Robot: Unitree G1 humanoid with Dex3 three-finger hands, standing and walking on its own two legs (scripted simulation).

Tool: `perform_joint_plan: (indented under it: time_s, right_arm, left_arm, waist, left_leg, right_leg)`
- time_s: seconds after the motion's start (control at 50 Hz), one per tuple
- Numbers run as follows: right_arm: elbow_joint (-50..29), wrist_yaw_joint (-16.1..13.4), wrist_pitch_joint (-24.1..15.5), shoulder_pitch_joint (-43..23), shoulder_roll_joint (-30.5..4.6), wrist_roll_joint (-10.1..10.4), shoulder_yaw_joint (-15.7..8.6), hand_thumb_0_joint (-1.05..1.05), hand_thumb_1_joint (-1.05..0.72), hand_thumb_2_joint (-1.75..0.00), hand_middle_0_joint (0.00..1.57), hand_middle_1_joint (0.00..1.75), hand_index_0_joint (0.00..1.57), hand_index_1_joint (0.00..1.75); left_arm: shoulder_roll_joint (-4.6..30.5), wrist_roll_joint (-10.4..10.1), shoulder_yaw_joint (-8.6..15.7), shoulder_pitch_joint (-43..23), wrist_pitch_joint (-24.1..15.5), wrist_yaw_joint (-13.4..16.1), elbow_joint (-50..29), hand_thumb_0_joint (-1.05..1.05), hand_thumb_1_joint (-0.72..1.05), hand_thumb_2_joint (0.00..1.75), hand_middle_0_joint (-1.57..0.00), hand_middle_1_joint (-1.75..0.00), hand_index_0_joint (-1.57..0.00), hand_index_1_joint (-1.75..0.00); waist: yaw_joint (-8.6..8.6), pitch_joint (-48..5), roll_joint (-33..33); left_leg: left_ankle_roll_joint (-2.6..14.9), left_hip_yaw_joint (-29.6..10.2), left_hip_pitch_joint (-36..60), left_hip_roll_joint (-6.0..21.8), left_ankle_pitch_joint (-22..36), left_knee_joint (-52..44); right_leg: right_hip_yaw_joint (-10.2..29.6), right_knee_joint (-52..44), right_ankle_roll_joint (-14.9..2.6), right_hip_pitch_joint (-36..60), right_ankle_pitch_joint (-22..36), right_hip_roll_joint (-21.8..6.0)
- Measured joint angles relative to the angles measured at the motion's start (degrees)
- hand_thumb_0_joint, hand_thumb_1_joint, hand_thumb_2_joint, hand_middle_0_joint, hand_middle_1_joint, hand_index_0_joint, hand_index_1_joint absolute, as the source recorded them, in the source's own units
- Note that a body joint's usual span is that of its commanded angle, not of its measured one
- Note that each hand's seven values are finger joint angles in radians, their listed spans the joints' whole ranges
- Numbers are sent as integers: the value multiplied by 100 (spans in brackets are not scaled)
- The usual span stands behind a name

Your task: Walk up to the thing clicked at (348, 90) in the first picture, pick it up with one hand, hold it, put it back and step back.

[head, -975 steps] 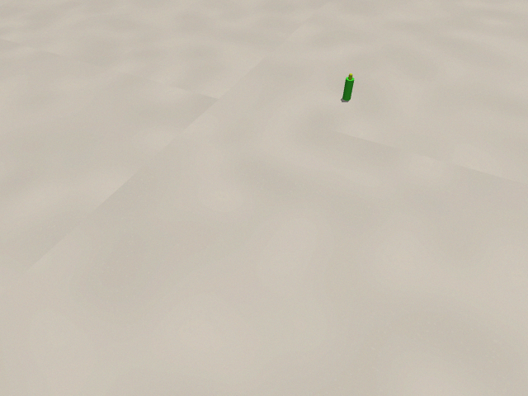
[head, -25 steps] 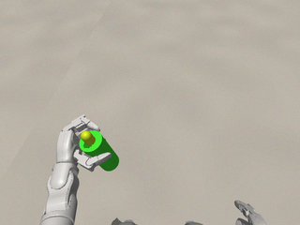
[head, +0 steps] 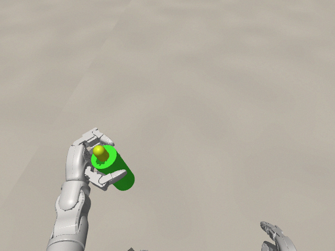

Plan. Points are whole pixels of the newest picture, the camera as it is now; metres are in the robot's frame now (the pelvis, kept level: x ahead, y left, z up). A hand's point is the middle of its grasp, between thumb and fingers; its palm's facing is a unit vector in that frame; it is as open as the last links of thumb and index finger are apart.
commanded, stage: hold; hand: left
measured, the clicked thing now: (112, 166) +0.31 +0.15 +0.03
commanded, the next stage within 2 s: crouch in 1.80 s
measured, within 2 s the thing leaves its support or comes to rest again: neither
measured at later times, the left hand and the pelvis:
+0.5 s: hand (107, 156) +0.33 +0.16 +0.06, palm faces +0.02 -1.00 +0.01, open 9.3 cm; pelvis +0.00 +0.00 +0.00, yaw +0 degrees
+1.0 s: hand (106, 157) +0.33 +0.17 +0.05, palm faces +0.02 -1.00 +0.00, open 9.3 cm; pelvis +0.00 +0.00 +0.00, yaw +0 degrees
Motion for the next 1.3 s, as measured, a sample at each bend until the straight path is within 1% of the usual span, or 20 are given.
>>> perform_joint_plan:
  time_s: [0.18,0.4,0.46,0.54,0.76,0.86,0.96,1.12,1.3]
  right_arm:
    - [15,39,4,25,-11,-5,-24,1,-92,-90,20,30,20,30]
    - [84,57,-18,37,-9,-27,-28,1,-92,-90,20,30,20,30]
    - [82,68,-4,57,-13,-23,-34,1,-92,-90,20,30,20,30]
    - [72,72,6,54,-7,-16,-35,1,-92,-90,20,30,20,30]
    - [93,56,-13,56,-16,-21,-34,1,-92,-90,20,30,20,30]
    - [103,63,-22,12,-14,-19,-44,1,-92,-90,20,30,20,30]
    - [78,76,-17,6,-26,-17,-58,1,-92,-90,20,30,20,30]
    - [91,90,-18,-5,-34,-25,-58,1,-92,-90,20,30,20,30]
    - [111,93,-1,62,-35,-33,-60,1,-92,-90,20,30,20,30]
  left_arm:
    - [20,-16,11,105,-49,-66,27,-5,-53,102,-90,-126,-94,-128]
    - [26,4,-19,-71,-118,-95,180,-5,-53,102,-90,-126,-94,-128]
    - [16,20,-29,-107,-135,-84,227,-5,-53,102,-90,-126,-94,-127]
    - [2,6,25,-116,-123,-43,207,-5,-53,102,-90,-126,-94,-127]
    - [0,19,-17,16,-128,-38,122,-5,-53,101,-90,-126,-94,-127]
    - [-7,13,19,-60,-166,-36,218,-5,-53,101,-90,-126,-94,-127]
    - [40,44,-23,-58,-162,-87,229,-4,-53,101,-90,-126,-94,-127]
    - [0,5,50,-127,-155,-87,335,-4,-53,100,-91,-125,-95,-127]
    - [-3,31,20,-129,-200,-101,359,-4,-53,100,-91,-125,-95,-126]
  waist:
    - [6,16,1]
    - [2,24,2]
    - [-2,16,16]
    - [-12,49,15]
    - [8,31,12]
    - [6,22,-2]
    - [6,23,8]
    - [-9,32,19]
    - [-9,13,8]
  left_leg:
    - [8,11,61,-3,20,-66]
    - [12,7,40,-6,27,-50]
    - [12,10,51,-6,34,-65]
    - [13,20,61,-6,48,-85]
    - [7,8,94,-10,52,-120]
    - [1,3,85,-8,49,-108]
    - [-1,3,106,-6,55,-121]
    - [-2,0,59,-4,72,-110]
    - [-5,-4,47,-2,86,-97]
  right_leg:
    - [10,-75,8,62,29,0]
    - [8,-67,12,46,39,-2]
    - [12,-83,11,56,49,-1]
    - [21,-93,12,57,60,0]
    - [10,-119,9,91,54,-2]
    - [6,-107,1,82,50,0]
    - [7,-120,-2,104,57,3]
    - [6,-100,-4,53,67,5]
    - [4,-86,-10,40,80,8]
